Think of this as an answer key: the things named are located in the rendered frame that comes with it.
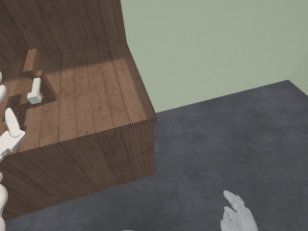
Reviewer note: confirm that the robot left hand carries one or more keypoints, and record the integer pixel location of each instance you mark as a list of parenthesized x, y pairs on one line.
[(10, 140)]

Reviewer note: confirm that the counter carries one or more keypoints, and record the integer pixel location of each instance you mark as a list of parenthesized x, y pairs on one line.
[(93, 127)]

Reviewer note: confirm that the tap lever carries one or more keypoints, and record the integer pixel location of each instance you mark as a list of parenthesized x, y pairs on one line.
[(34, 96)]

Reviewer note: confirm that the robot right hand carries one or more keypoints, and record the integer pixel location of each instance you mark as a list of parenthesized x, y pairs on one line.
[(242, 220)]

